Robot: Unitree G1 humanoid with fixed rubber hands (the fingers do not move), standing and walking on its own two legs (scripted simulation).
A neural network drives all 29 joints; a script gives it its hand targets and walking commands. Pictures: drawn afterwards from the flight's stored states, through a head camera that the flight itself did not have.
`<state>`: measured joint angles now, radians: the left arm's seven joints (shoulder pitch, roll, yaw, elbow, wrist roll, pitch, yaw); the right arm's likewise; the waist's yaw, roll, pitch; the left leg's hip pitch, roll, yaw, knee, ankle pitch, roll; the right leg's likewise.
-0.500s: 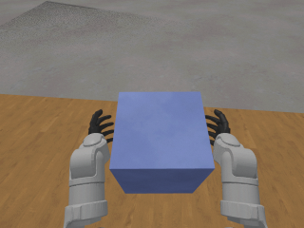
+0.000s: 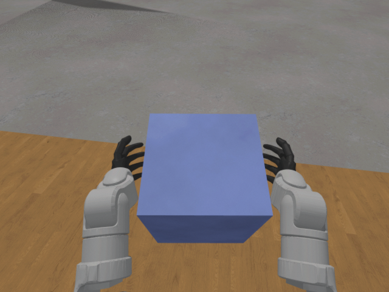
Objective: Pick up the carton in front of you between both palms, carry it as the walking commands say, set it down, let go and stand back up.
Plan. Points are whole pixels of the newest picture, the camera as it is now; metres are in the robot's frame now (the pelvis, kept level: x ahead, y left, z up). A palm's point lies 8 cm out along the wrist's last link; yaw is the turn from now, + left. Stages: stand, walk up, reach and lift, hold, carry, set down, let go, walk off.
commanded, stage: carry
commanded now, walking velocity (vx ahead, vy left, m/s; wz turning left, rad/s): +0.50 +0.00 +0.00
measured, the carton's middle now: (201, 185) +0.35 +0.01 +0.05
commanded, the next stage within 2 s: none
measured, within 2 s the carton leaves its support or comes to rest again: neither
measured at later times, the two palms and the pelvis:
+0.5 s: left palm (163, 103) +0.63 +0.13 +0.07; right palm (267, 108) +0.63 -0.18 +0.06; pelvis +0.30 -0.02 -0.05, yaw +1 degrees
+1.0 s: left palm (162, 69) +0.92 +0.17 +0.03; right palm (241, 70) +0.93 -0.15 +0.03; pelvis +0.59 +0.00 -0.09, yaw +0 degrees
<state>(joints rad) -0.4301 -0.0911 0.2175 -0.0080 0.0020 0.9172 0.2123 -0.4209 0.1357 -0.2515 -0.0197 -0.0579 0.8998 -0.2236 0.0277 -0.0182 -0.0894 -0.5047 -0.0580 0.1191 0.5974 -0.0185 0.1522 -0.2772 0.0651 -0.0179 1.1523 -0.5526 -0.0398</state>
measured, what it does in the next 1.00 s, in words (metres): goes down: right foot 0.05 m lower, then left foot 0.04 m lower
